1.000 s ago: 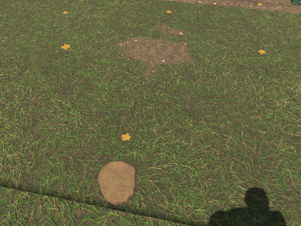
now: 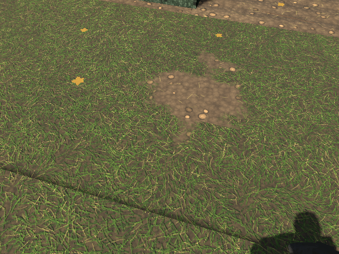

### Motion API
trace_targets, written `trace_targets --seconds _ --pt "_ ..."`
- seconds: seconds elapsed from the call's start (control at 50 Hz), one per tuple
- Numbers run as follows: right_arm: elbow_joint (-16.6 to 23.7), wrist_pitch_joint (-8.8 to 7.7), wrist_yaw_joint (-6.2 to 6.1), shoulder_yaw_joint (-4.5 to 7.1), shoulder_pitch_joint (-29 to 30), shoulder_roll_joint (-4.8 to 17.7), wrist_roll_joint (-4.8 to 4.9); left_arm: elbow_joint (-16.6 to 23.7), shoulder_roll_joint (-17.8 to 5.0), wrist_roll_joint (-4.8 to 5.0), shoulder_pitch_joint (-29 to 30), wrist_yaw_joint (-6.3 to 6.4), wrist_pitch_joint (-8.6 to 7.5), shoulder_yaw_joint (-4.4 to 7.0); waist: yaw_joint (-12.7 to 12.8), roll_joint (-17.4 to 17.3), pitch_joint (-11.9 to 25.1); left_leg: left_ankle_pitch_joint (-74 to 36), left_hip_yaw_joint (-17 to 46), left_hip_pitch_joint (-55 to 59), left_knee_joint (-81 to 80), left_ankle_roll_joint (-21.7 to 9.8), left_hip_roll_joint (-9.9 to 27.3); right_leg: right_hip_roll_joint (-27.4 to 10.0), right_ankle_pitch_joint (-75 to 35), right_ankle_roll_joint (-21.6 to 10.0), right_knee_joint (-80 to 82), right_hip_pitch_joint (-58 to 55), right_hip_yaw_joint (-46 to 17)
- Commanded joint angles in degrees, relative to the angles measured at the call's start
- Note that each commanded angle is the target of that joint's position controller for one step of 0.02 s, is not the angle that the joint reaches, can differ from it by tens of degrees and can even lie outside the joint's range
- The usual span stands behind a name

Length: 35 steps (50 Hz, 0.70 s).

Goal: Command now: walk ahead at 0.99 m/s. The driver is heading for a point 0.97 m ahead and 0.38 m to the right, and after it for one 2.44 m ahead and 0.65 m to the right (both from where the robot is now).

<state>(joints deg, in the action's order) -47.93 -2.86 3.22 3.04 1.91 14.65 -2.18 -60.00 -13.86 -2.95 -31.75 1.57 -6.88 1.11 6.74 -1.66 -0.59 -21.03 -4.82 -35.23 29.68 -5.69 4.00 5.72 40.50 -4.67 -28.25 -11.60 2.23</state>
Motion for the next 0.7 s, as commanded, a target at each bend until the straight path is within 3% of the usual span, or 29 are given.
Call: trace_targets --seconds 0.02,0.06,0.08,0.1,0.12,0.14,0.16,0.18,0.2,0.22,0.24,0.26,0.3,0.34,0.36,0.38,0.4,0.42,0.44,0.46,0.48,0.5,0.52,0.54,0.58,0.6,0.62,0.66,0.7 --pt "3.5 -1.23 -1.29 0.28 0.6 2.7 -0.32 -1.0 -8.2 -0.09 -3.6 1.18 1.17 0.98 -2.7 2.4 -5.6 1.6 -2.0 9.3 -8.4 -0.6 -2.9 -10.9 -63.9 -4.5 -12.9 4.6 -4.3" --pt "-3.7 -0.92 -2.86 2.05 -22.2 6.9 -0.43 -1.0 -7.1 -0.71 0.1 2.00 2.68 0.73 -12.9 4.9 2.3 -2.1 0.8 27.0 -11.6 -1.7 -0.5 -10.7 -68.6 -5.7 -40.6 6.9 -5.7" --pt "-6.9 -1.33 -2.81 3.19 -34.3 8.9 -1.38 0.5 -8.8 1.76 7.9 1.61 2.94 2.01 -21.6 -1.2 5.9 -9.0 4.6 43.1 -18.1 -5.8 3.2 -5.0 -56.4 -4.0 -67.0 18.3 -2.8" --pt "-9.2 -1.12 -2.20 3.90 -37.0 13.4 -1.91 4.5 -5.3 2.03 13.8 1.22 2.27 1.92 -20.7 -7.9 3.5 -19.4 7.2 56.3 -6.1 -4.8 8.6 2.4 -0.3 -4.0 -86.3 43.3 -4.0" --pt "-8.7 -2.36 -1.93 3.02 -37.6 13.8 -2.56 7.1 -2.4 6.35 3.1 1.99 0.52 0.87 -12.3 -13.2 12.8 -51.2 14.3 75.4 15.5 -2.9 18.2 -0.9 0.1 -4.7 -83.0 58.5 -13.0" --pt "-8.3 -2.18 -1.82 3.29 -38.5 11.2 -1.80 5.5 -4.7 7.13 2.7 2.29 0.42 0.82 -15.5 -9.4 17.0 -34.0 20.2 82.2 11.6 -5.7 21.1 -4.1 -5.9 -5.0 -78.8 70.0 -10.9" --pt "-7.8 -2.37 -2.77 3.67 -33.0 11.2 -1.12 6.7 -6.4 4.96 6.3 1.90 0.98 0.84 -13.5 -6.6 15.9 8.4 24.9 73.2 0.5 -10.3 22.0 -7.7 -14.3 -4.3 -69.8 73.5 -8.5" --pt "-7.5 -3.21 -3.41 2.32 -28.1 5.2 -1.70 6.2 -7.7 1.83 12.6 1.44 1.58 1.55 -12.7 -1.2 9.6 27.0 27.0 58.0 -5.6 -9.4 19.7 -10.6 -18.8 -3.2 -67.5 70.0 -8.2" --pt "-8.4 -4.04 -3.89 0.69 -26.0 2.6 -1.11 7.4 -6.4 1.04 14.6 -0.26 2.72 2.03 -8.2 3.1 3.5 22.8 21.2 42.7 -9.5 -6.8 17.0 -11.2 -22.5 -1.6 -59.0 62.6 -8.0" --pt "-8.8 -4.61 -3.99 0.28 -24.6 2.7 -0.35 9.3 -3.8 0.33 16.3 -1.64 4.16 1.57 -5.3 1.4 -1.4 20.1 18.2 28.5 -12.1 -6.3 17.3 -13.6 -24.1 0.0 -50.9 55.4 -7.7" --pt "-8.5 -5.24 -3.89 -0.27 -21.8 1.0 0.47 11.7 -1.7 0.39 19.7 -2.88 5.06 0.82 -3.0 0.5 -7.2 16.6 10.5 16.0 -15.7 -3.6 12.7 -14.6 -27.3 0.9 -41.3 48.9 -6.3" --pt "-8.0 -5.97 -3.76 -0.23 -19.0 2.1 0.93 13.7 0.8 0.34 22.0 -3.80 5.47 -0.12 -1.5 -3.8 -8.5 16.0 6.9 8.6 -17.5 -3.0 11.7 -14.3 -33.8 0.7 -35.8 44.0 -4.5" --pt "-6.5 -6.54 -3.54 0.00 -16.8 3.4 1.81 14.0 0.5 1.47 22.1 -4.24 5.10 -0.47 -0.5 -1.9 -7.4 9.7 -1.0 7.3 -17.0 -0.8 8.9 -12.7 -40.3 -0.7 -26.7 37.0 0.6" --pt "-6.6 -6.23 -3.44 0.67 -19.3 6.6 2.43 14.5 -2.6 2.18 25.3 -4.69 4.67 0.43 -1.9 1.4 -8.3 1.3 -4.5 13.8 -18.3 1.0 7.6 -9.8 -42.1 -3.0 -19.4 34.5 4.6" --pt "-6.6 -5.77 -3.70 0.90 -19.4 7.9 2.30 13.9 -3.7 1.76 23.2 -4.75 4.80 0.91 -0.8 -0.3 -5.9 -11.3 -7.3 17.0 -13.9 2.2 7.7 -7.0 -40.8 -4.6 -20.9 29.5 6.0" --pt "-5.3 -5.52 -4.32 1.14 -17.4 8.0 1.94 10.0 -6.1 1.06 13.3 -4.88 5.02 2.40 3.9 -1.0 0.0 -32.0 -10.3 18.9 -1.3 4.6 6.8 -2.6 -48.6 -6.9 -28.0 19.8 9.7" --pt "-3.1 -4.85 -4.74 1.40 -12.7 10.1 2.31 6.4 -9.0 1.57 -0.6 -4.53 5.47 4.04 11.5 -4.7 7.5 -34.0 -10.0 13.3 13.6 5.7 6.6 -2.3 -45.7 -9.0 -29.4 4.8 7.2" --pt "-0.9 -3.84 -4.72 2.32 -4.2 12.6 3.09 2.3 -13.8 2.06 -16.0 -3.37 6.27 6.48 21.3 -0.5 12.3 -20.3 -8.4 2.4 41.8 6.5 4.3 -3.4 -40.8 -13.3 -28.2 -11.9 2.7" --pt "-0.6 -3.48 -4.18 2.26 -2.2 9.5 1.84 2.8 -14.7 3.90 -11.9 -3.35 7.39 7.12 20.2 16.6 6.7 39.3 -7.4 -8.2 71.2 6.9 -7.2 -4.5 -33.7 -16.0 -16.7 -10.4 -4.7" --pt "5.3 -4.18 -4.03 0.37 -7.8 4.5 1.22 5.6 -16.6 3.79 -3.1 -3.15 7.16 6.14 7.0 25.7 2.9 54.2 0.5 -23.3 76.8 7.7 -7.3 -11.0 -42.6 -21.7 -7.9 -8.9 -23.0" --pt "7.1 -4.83 -3.83 -0.45 -12.2 4.1 0.42 8.5 -14.6 3.07 1.8 -2.57 6.29 5.68 1.2 14.5 4.8 53.6 7.7 -26.0 69.1 7.8 -5.0 -19.0 -33.7 -25.1 2.0 -7.4 -40.8" --pt "5.5 -4.93 -3.37 0.01 -14.5 6.1 0.00 10.6 -12.6 1.43 7.5 -1.45 5.98 5.47 -3.3 2.9 -0.1 50.0 9.8 -22.1 59.0 7.9 -2.9 -21.5 -21.0 -23.7 9.3 6.0 -49.2" --pt "3.7 -3.58 -3.28 1.08 -14.0 8.1 -0.33 11.8 -10.8 0.86 12.5 -1.07 5.44 5.11 -7.1 -4.9 -5.0 49.2 10.9 -15.1 51.8 8.4 -0.6 -19.7 -16.7 -22.1 7.4 19.8 -45.4" --pt "3.7 -1.94 -3.40 0.71 -13.5 6.5 -1.55 12.7 -11.2 0.62 15.0 -1.00 4.09 4.81 -9.2 -3.4 -6.3 50.1 11.4 -9.3 46.3 8.8 0.2 -17.5 -20.7 -21.7 3.1 30.3 -42.4" --pt "6.7 0.94 -3.36 -0.64 -8.7 3.4 -2.87 12.8 -13.2 1.90 16.9 -1.06 2.11 5.05 -10.6 -2.4 -6.3 46.8 6.0 4.8 32.9 9.6 -0.8 -11.2 -27.2 -19.0 6.1 44.8 -31.1" --pt "4.3 1.21 -3.03 -0.43 -13.9 2.8 -2.07 11.5 -13.5 0.64 14.7 -1.74 0.80 5.41 -10.4 0.4 -3.5 31.1 3.8 10.5 35.0 8.6 -1.2 -10.8 -36.0 -18.0 4.5 44.7 -28.2" --pt "6.0 0.55 -3.29 1.05 -7.7 6.2 -0.81 9.5 -11.4 1.41 11.1 -1.55 -0.24 5.17 -7.4 -1.0 -4.4 17.7 7.4 3.8 27.8 7.4 -0.1 -7.5 -31.3 -15.4 -0.2 39.1 -26.5" --pt "8.1 -0.48 -0.76 -1.01 -3.4 1.6 -1.79 9.0 -9.4 2.35 10.0 -1.22 -0.33 4.61 -5.9 -1.6 -2.9 0.7 4.2 14.9 13.3 5.8 -2.7 -2.0 -15.8 -11.4 -2.1 44.1 -21.5" --pt "7.9 -1.15 0.32 -1.14 -4.4 1.5 -0.33 9.5 -9.1 2.23 10.1 -0.88 1.14 4.57 -5.0 2.3 -1.4 -1.3 3.8 20.9 8.7 5.2 -4.6 -1.2 -16.9 -10.0 -7.7 42.7 -20.6"
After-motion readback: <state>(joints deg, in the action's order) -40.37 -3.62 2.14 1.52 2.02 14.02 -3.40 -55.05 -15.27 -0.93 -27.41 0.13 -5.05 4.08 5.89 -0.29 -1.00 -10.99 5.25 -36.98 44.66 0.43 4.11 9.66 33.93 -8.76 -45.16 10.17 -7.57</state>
